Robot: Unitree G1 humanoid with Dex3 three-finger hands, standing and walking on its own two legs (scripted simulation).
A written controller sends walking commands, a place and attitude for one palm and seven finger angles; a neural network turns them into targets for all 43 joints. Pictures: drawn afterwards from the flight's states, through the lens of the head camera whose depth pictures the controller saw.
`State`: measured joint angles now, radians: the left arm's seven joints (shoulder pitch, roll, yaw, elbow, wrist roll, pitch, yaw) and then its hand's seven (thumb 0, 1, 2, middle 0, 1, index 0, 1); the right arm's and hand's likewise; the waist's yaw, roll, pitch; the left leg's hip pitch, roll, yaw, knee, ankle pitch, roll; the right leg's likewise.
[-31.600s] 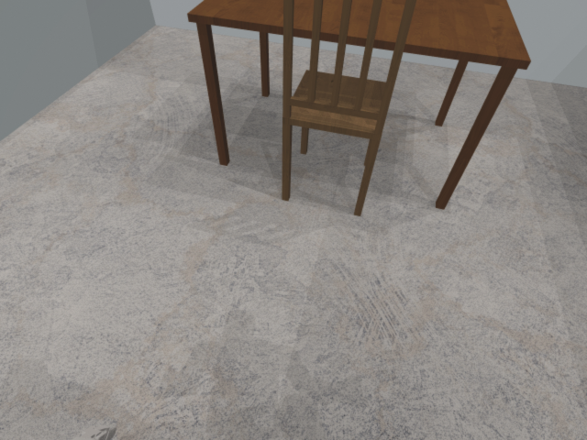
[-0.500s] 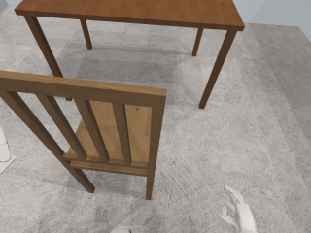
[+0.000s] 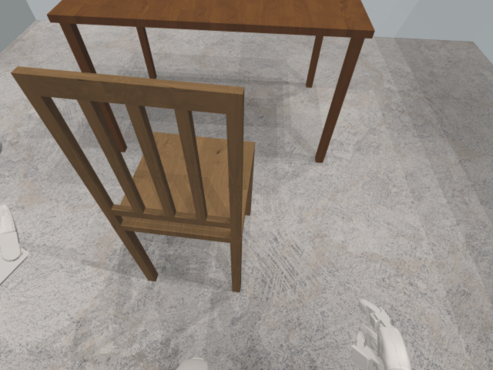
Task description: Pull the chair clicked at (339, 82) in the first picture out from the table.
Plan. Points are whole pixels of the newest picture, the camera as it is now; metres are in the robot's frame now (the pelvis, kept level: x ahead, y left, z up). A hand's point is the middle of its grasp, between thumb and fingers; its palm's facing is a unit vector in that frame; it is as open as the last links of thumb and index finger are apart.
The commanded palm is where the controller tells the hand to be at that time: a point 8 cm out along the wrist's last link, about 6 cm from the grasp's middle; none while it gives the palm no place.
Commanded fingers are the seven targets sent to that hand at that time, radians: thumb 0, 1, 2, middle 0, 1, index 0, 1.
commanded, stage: stop stepping back and stand still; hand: left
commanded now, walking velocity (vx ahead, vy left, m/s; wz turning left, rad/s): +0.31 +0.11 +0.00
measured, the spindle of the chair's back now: (156, 169) +0.50 +0.24 -0.04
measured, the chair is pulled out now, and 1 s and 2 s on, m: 0.57 0.57 0.57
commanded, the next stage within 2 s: let the arm hang, fingers relaxed in 0.62 s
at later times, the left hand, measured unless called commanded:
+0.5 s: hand out of the picture +0.11 +0.27 +0.18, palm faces +0.53 -0.73 -0.43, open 7.4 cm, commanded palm +0.06 +0.30 +0.19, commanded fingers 0.00 0.90 0.90 -0.20 -0.30 -0.20 -0.30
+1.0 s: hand out of the picture +0.03 +0.16 -0.15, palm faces +0.13 -0.98 -0.15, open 7.2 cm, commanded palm none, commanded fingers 0.00 0.90 0.90 -0.20 -0.30 -0.20 -0.30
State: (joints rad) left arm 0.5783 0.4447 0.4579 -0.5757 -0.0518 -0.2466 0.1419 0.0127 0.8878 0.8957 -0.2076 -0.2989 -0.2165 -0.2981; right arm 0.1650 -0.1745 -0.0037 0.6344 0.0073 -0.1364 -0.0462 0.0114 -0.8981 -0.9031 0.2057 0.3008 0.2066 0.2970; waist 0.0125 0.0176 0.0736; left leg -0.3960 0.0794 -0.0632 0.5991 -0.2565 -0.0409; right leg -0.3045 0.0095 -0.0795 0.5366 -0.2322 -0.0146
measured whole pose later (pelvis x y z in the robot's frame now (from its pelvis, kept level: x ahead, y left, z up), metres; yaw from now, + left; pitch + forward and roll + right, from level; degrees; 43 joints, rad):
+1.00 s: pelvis -0.04 +0.00 +0.00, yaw +5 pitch -1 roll +0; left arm 0.28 0.13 0.03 0.81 0.00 0.05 0.03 -0.01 0.95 0.90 -0.20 -0.30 -0.20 -0.30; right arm 0.27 -0.18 0.02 0.90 -0.02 0.00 0.01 0.01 -0.90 -0.90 0.20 0.30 0.20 0.30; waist -0.02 -0.03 0.04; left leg -0.24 -0.01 -0.03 0.53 -0.28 0.00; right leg -0.31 -0.03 -0.06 0.53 -0.21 -0.01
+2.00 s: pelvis -0.03 -0.02 +0.01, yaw +5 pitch -1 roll +0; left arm 0.32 0.12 0.01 1.08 0.01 0.01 0.04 0.01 0.92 0.90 -0.19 -0.30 -0.20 -0.30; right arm 0.38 -0.12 0.00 1.08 -0.02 0.00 -0.03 0.00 -0.90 -0.90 0.20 0.30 0.20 0.30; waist 0.00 0.02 0.04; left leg -0.17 0.02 -0.04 0.45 -0.26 -0.03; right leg -0.24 0.00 -0.08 0.45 -0.20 -0.04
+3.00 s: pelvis -0.01 -0.02 +0.01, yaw +5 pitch -1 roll +0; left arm 0.31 0.12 0.01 1.08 0.01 0.00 0.04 0.01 0.92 0.90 -0.19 -0.30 -0.20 -0.30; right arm 0.35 -0.11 0.01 1.09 -0.01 -0.01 -0.03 0.00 -0.90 -0.90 0.20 0.30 0.20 0.30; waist 0.00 0.01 0.05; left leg -0.16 0.02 -0.04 0.44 -0.27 -0.03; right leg -0.23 0.00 -0.08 0.45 -0.21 -0.04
